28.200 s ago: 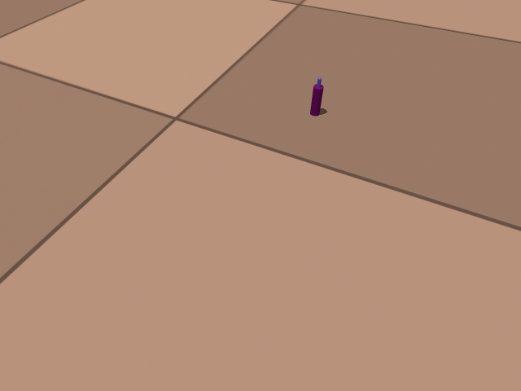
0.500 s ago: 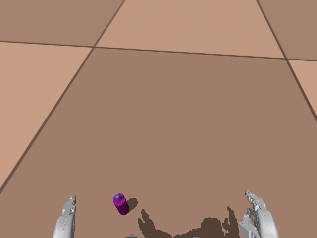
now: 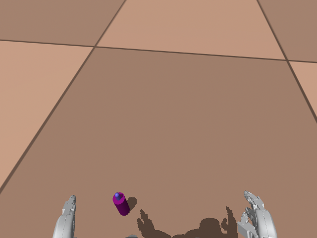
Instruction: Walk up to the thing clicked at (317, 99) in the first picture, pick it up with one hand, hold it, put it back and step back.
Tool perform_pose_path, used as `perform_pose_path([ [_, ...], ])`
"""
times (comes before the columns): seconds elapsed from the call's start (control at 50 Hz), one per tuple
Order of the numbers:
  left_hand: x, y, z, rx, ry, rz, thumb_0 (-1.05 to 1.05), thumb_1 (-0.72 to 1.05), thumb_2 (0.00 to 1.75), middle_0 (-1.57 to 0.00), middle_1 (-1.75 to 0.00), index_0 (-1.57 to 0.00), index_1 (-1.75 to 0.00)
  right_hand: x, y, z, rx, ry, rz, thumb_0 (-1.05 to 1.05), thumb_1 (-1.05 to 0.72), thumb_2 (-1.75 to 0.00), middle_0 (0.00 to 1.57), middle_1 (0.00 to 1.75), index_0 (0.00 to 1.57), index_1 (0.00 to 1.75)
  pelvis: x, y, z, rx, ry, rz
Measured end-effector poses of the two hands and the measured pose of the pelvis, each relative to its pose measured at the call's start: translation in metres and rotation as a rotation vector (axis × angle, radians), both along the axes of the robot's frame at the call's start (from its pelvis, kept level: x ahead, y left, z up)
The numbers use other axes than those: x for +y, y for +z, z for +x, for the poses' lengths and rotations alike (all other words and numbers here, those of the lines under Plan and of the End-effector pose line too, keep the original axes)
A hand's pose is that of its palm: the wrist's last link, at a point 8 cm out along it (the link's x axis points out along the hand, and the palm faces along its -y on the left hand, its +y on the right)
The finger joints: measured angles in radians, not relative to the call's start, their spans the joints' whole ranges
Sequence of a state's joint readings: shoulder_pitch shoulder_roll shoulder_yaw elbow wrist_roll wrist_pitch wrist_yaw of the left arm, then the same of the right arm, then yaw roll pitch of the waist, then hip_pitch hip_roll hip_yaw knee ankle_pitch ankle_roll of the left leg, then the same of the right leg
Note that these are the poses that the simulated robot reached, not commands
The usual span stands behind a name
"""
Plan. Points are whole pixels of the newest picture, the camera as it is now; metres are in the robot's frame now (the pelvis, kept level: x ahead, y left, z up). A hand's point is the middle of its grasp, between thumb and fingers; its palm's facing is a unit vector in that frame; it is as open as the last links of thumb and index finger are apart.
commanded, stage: home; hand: left
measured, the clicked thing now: (120, 202) +0.40 +0.21 -0.59
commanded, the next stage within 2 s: stand in 0.46 s
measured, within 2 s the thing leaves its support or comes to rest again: neither
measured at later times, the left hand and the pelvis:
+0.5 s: hand (91, 234) +0.16 +0.18 -0.05, palm faces +0.11 -0.96 -0.28, open 17.6 cm; pelvis +0.00 +0.00 +0.00, yaw +0 degrees
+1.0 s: hand out of the picture +0.13 +0.21 -0.10, palm faces -0.03 -0.94 -0.33, open 9.7 cm; pelvis -0.01 +0.00 +0.01, yaw +0 degrees
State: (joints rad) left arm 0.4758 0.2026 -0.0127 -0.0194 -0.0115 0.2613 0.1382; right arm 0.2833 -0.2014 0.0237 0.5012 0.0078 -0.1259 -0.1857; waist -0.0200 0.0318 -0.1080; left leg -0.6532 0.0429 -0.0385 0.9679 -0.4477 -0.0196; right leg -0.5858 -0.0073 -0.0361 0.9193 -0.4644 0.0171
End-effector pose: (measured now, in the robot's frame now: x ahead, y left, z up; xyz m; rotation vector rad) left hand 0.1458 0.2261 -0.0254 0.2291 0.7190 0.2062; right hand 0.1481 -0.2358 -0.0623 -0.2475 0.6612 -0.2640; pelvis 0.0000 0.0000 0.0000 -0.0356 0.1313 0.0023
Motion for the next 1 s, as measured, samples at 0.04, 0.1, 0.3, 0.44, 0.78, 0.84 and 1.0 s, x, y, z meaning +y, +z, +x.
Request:
perform_pose_path([
  [0.04, 0.000, 0.000, 0.000, 0.000, -0.001, -0.003, -0.01, -0.59, 0.02, -0.05, -0.05, -0.05, -0.04, 0.000, 0.000, 0.000, 0.001, -0.001, -0.001, 0.01, -0.90, -0.90, 0.20, 0.30, 0.21, 0.30, 0.000, 0.000, 0.000, 0.000, 0.000, 0.000],
  [0.1, 0.000, 0.000, 0.000, -0.002, -0.001, -0.004, -0.01, -0.59, 0.02, -0.05, -0.05, -0.05, -0.04, 0.000, 0.001, -0.001, 0.002, -0.001, -0.002, 0.01, -0.90, -0.90, 0.20, 0.30, 0.21, 0.30, 0.001, 0.000, 0.000, -0.001, 0.000, -0.001],
  [0.3, 0.001, 0.000, -0.001, 0.000, -0.001, -0.001, -0.01, -0.59, 0.02, -0.05, -0.05, -0.05, -0.04, 0.000, 0.001, -0.002, 0.003, 0.002, -0.003, 0.01, -0.90, -0.90, 0.20, 0.30, 0.21, 0.30, 0.001, 0.001, -0.001, -0.005, 0.001, 0.000],
  [0.44, 0.000, 0.001, -0.004, -0.001, 0.001, 0.000, -0.01, -0.58, 0.03, -0.05, -0.05, -0.05, -0.04, 0.000, 0.001, -0.004, 0.000, 0.004, -0.002, 0.01, -0.90, -0.90, 0.20, 0.30, 0.21, 0.30, 0.000, 0.001, -0.003, -0.007, 0.001, 0.001],
  [0.78, -0.004, 0.001, -0.010, -0.001, 0.001, 0.004, -0.01, -0.28, 0.33, -0.16, -0.21, -0.15, -0.20, -0.004, -0.001, -0.008, -0.002, 0.007, 0.000, 0.01, -0.90, -0.90, 0.20, 0.30, 0.21, 0.30, -0.004, 0.000, -0.008, -0.008, 0.002, 0.004],
  [0.84, -0.004, -0.002, -0.009, -0.004, -0.023, 0.017, -0.01, -0.09, 0.51, -0.18, -0.25, -0.17, -0.24, -0.005, -0.002, -0.008, 0.018, 0.031, -0.017, 0.01, -0.90, -0.90, 0.20, 0.30, 0.21, 0.30, -0.004, 0.001, -0.009, -0.024, 0.004, 0.007],
  [1.0, 0.033, -0.041, -0.026, 0.166, -0.093, 0.052, 0.00, 0.49, 0.80, -0.20, -0.29, -0.20, -0.29, -0.031, -0.016, -0.034, 0.319, 0.115, -0.028, 0.01, -0.90, -0.90, 0.20, 0.30, 0.21, 0.30, -0.002, 0.015, -0.010, -0.108, 0.003, 0.037],
])
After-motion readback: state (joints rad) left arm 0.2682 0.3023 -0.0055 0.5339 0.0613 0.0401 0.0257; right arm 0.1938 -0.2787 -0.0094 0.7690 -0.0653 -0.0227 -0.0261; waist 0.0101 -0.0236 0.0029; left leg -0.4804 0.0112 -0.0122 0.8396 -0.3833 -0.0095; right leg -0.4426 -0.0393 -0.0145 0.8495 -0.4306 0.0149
